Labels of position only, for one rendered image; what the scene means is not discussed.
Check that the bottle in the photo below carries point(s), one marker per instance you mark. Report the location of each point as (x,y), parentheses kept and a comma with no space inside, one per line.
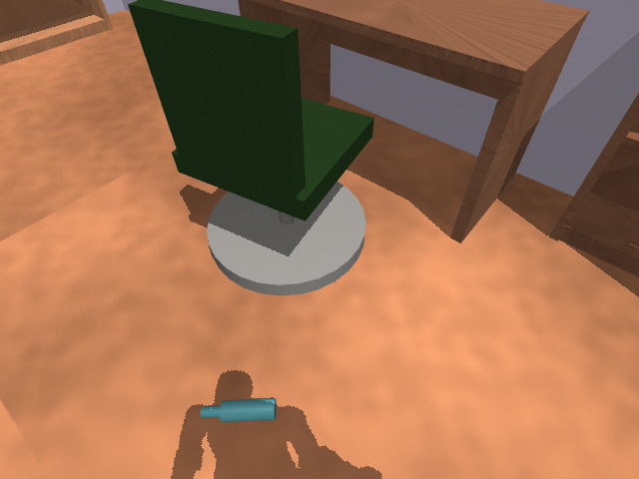
(242,410)

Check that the bookshelf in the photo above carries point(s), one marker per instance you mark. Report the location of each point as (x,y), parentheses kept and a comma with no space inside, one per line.
(29,27)
(603,217)

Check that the office chair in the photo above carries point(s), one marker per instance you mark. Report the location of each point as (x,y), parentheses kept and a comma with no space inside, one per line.
(230,88)

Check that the desk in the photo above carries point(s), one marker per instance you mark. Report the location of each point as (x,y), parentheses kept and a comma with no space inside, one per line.
(509,50)

